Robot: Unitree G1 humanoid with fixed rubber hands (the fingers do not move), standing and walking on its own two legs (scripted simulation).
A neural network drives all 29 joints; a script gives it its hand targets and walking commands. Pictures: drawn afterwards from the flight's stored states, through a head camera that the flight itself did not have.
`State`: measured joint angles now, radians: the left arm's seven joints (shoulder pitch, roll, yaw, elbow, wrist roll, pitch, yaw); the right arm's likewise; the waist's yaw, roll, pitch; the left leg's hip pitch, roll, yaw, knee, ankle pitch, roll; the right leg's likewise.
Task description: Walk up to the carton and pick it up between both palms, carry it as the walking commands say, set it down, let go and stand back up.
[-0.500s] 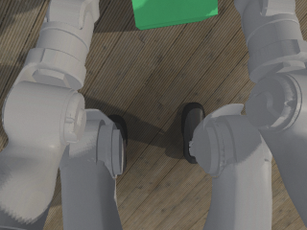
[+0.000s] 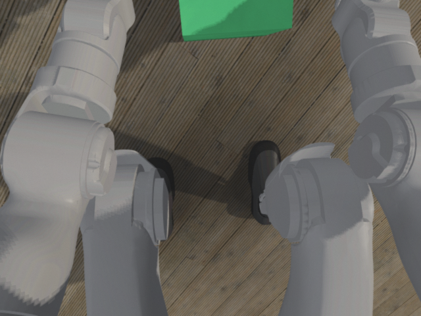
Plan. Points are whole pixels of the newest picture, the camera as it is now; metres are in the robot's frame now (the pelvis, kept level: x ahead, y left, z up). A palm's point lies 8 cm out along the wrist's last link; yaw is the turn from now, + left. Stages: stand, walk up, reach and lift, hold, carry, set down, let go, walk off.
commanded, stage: set down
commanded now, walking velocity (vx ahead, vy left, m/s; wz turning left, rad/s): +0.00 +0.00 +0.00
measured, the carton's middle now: out of the picture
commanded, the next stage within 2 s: let go in 1.52 s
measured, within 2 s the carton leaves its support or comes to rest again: neither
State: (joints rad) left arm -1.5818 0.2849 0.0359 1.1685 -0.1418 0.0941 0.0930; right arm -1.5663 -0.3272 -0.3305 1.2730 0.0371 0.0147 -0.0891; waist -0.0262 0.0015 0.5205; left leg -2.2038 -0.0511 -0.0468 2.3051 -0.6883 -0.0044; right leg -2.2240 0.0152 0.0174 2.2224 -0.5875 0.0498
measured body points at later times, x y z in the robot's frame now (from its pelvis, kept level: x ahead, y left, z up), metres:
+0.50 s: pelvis -0.01 -0.01 +0.05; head +0.37 +0.00 +0.27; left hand +0.58 +0.12 -0.11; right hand +0.55 -0.20 -0.12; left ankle +0.08 +0.12 -0.32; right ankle +0.12 -0.14 -0.32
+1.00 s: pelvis -0.02 -0.01 +0.16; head +0.36 +0.00 +0.39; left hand +0.57 +0.13 +0.03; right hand +0.55 -0.19 +0.02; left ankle +0.08 +0.12 -0.32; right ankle +0.12 -0.14 -0.32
